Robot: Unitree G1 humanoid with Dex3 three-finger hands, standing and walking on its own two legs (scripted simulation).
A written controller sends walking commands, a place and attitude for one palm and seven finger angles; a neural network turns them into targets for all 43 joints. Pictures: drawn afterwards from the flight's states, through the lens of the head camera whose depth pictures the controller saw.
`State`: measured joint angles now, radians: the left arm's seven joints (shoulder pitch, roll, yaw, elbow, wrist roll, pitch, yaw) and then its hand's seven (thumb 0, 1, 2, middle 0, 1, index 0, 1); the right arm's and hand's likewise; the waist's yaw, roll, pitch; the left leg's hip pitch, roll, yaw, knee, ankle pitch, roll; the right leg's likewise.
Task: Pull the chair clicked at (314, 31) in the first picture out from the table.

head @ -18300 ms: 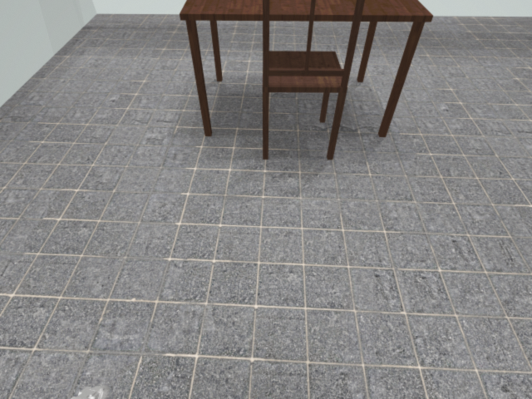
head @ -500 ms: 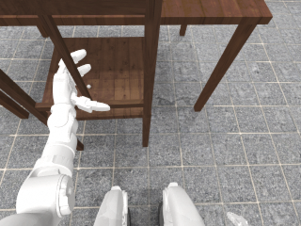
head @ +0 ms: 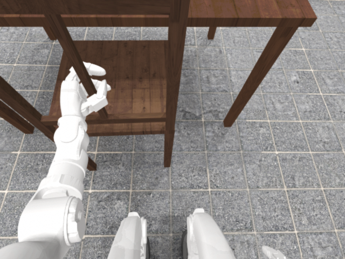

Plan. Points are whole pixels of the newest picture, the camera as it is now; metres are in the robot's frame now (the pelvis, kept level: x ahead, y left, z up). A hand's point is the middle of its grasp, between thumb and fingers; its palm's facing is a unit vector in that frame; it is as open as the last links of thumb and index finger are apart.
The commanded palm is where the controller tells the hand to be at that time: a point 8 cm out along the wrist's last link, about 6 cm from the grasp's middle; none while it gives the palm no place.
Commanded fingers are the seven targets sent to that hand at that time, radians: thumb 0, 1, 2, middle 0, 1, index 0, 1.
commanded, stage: hook a spindle and tug to test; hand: left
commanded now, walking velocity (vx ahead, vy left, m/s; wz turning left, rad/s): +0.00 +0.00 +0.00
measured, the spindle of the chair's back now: (86, 80) +0.49 +0.18 +0.07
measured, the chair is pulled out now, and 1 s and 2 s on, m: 0.00 0.03 0.12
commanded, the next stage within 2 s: step backward, pulling the chair out in 0.60 s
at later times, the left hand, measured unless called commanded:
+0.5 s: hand (102, 100) +0.46 +0.15 +0.04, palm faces +0.04 -1.00 -0.03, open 5.0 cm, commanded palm +0.41 +0.19 +0.03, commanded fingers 0.00 0.90 0.90 -0.50 -1.45 -0.50 -1.45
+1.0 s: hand (102, 103) +0.44 +0.14 +0.05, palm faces +0.06 -0.99 -0.15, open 4.9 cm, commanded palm +0.41 +0.19 +0.05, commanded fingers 0.00 0.90 0.90 -0.50 -1.45 -0.50 -1.45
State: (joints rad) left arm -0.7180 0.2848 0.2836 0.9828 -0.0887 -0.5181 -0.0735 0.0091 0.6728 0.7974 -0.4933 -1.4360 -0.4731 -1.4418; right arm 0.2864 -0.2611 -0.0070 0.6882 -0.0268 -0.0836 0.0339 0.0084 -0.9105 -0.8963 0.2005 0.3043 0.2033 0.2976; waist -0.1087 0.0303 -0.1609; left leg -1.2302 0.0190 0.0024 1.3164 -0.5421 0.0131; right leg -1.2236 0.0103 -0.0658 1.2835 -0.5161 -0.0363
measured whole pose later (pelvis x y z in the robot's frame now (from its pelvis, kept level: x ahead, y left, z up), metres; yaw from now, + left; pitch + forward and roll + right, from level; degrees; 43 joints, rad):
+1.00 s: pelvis +0.04 +0.01 +0.10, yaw -1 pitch +16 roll -1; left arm -0.52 0.22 0.11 0.91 -0.07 -0.17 0.11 0.01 0.78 0.80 -0.33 -1.14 -0.48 -1.45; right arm 0.24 -0.25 0.02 0.61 0.06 0.16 -0.11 0.01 -0.91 -0.90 0.20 0.30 0.21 0.30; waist -0.10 0.02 -0.03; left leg -0.67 0.01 0.03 0.75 -0.35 0.02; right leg -0.67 0.02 -0.03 0.71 -0.31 -0.01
